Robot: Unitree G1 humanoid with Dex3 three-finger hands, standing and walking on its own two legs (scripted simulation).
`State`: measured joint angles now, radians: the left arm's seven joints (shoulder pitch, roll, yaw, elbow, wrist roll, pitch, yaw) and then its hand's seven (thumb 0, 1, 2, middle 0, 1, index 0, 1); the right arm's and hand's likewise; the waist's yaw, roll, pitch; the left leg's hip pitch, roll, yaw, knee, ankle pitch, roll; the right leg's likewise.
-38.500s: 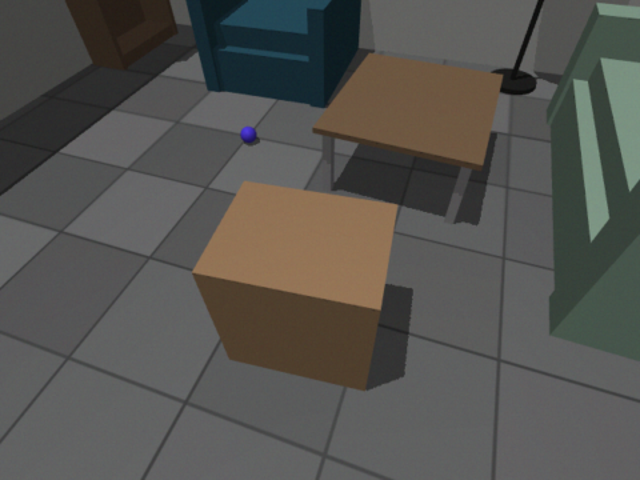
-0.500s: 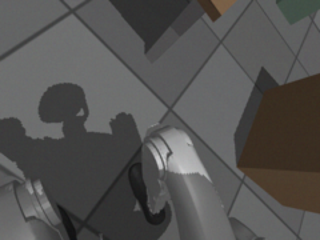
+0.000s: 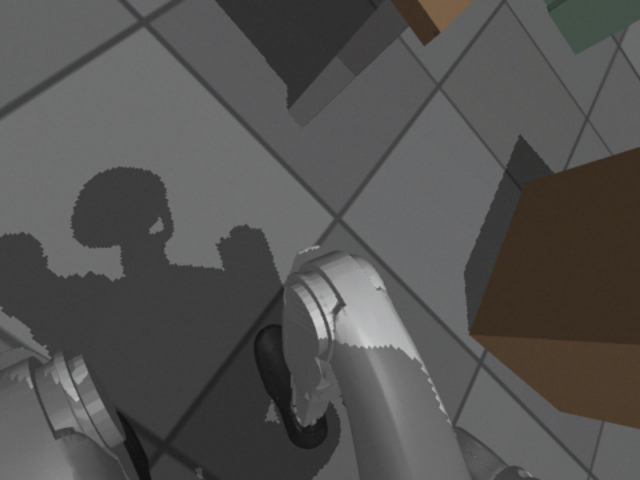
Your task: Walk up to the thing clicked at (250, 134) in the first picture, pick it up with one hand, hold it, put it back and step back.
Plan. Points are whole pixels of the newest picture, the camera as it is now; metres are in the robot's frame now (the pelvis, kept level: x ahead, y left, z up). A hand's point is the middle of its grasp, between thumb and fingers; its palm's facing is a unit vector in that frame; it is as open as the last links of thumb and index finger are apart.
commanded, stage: close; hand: left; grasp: from above
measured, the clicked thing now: out of the picture +0.47 +0.33 -0.26
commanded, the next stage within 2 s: settle in 0.30 s
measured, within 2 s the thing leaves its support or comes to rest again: leaves its support in 0.70 s
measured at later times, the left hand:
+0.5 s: hand out of the picture +0.46 +0.33 -0.23, palm faces -0.43 -0.16 -0.89, open 10.7 cm
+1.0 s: hand out of the picture +0.45 +0.34 -0.16, palm faces -0.40 -0.13 -0.91, open 10.6 cm
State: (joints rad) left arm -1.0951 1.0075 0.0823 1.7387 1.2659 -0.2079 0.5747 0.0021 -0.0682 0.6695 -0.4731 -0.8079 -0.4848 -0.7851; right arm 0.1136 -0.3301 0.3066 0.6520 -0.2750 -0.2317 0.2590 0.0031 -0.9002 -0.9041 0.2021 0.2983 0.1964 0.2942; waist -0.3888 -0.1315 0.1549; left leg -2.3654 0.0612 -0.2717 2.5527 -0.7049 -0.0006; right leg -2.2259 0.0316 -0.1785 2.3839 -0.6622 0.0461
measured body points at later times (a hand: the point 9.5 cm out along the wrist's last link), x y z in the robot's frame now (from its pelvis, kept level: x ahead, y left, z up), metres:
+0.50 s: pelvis +0.00 +0.00 +0.00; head +0.27 +0.13 +0.34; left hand +0.48 +0.33 -0.18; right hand +0.05 -0.25 -0.05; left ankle +0.06 +0.13 -0.27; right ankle +0.11 -0.12 -0.27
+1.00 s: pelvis +0.00 +0.00 +0.01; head +0.24 +0.10 +0.38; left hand +0.47 +0.35 -0.11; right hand +0.06 -0.26 -0.07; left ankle +0.06 +0.13 -0.27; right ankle +0.11 -0.12 -0.27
